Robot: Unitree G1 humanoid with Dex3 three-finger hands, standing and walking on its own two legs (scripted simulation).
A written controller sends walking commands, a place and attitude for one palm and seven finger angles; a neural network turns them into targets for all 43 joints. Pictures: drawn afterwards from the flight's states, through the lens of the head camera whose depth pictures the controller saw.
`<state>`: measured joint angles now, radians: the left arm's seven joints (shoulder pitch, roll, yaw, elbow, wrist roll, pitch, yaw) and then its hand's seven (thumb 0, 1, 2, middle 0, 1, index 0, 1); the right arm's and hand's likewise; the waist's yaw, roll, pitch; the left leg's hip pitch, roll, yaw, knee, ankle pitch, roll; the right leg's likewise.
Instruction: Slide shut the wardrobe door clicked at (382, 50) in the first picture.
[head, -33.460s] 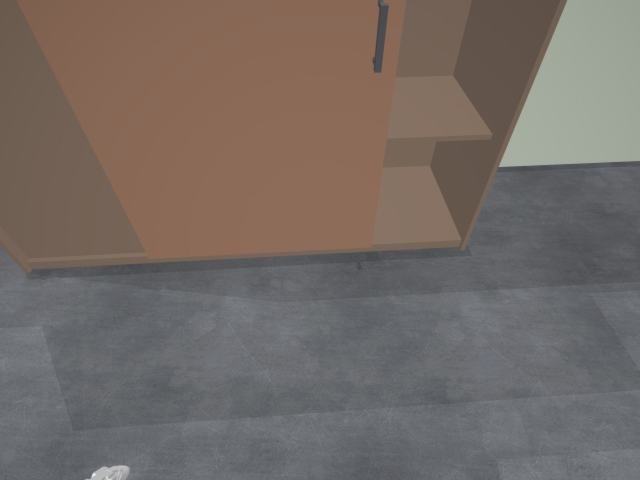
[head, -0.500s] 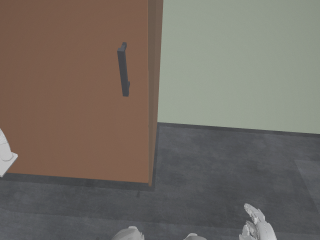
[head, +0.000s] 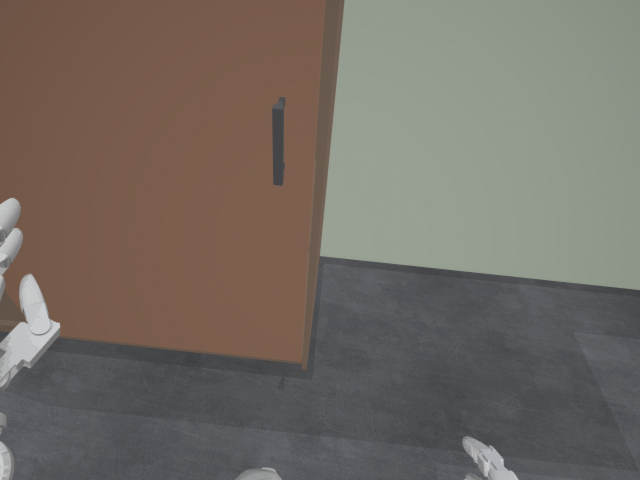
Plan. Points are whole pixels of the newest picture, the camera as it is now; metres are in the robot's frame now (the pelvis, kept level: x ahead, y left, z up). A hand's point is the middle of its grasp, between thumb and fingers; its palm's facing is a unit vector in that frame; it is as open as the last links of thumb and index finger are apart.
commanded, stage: stop stepping back and stand still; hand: left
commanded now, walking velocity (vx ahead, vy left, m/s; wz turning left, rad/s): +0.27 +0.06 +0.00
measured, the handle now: (280, 142) +0.65 +0.17 +0.12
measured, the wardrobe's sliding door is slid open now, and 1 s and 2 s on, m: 0.00 0.00 0.00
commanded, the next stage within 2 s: let the arm hang, fingers relaxed in 0.56 s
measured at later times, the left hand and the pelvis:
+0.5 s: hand (36, 351) +0.16 +0.28 +0.17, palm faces +0.42 -0.81 -0.40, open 7.4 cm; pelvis -0.06 +0.03 +0.00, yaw -3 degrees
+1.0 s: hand out of the picture +0.03 +0.19 -0.17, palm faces -0.05 -0.98 -0.19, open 6.9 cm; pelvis -0.05 +0.02 +0.01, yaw -2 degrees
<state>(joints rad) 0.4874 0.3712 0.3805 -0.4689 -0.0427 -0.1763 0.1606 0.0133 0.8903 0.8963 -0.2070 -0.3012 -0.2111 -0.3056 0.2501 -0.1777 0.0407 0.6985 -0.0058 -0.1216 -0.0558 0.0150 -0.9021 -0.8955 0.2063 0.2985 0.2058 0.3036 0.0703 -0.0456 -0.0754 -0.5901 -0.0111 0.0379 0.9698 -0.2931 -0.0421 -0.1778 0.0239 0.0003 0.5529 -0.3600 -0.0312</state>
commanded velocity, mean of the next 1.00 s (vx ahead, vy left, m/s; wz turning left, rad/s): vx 0.08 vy -0.03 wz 0.00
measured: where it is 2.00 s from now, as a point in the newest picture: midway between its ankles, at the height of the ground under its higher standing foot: outside the picture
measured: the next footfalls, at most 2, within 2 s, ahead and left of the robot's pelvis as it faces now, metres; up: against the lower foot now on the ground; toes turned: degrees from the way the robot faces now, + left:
left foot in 0.12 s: +0.04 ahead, +0.13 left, +0.00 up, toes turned +2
right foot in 0.40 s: -0.04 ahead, -0.08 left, +0.00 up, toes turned -6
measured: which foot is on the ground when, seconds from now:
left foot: up 0.00-0.10, down 0.12-1.00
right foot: down 0.00-0.16, up 0.18-0.38, down 0.40-1.00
